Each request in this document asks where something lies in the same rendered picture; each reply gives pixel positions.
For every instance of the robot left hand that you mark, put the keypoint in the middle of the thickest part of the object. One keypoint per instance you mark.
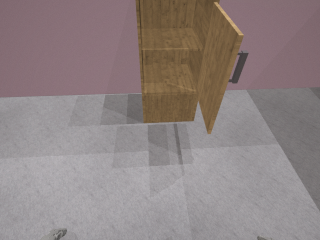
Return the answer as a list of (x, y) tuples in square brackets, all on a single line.
[(55, 234)]

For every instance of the handle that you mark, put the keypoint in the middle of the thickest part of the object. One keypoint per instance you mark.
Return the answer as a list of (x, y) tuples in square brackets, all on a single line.
[(239, 67)]

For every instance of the cupboard door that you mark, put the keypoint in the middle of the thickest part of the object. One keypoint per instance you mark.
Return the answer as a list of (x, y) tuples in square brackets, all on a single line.
[(222, 45)]

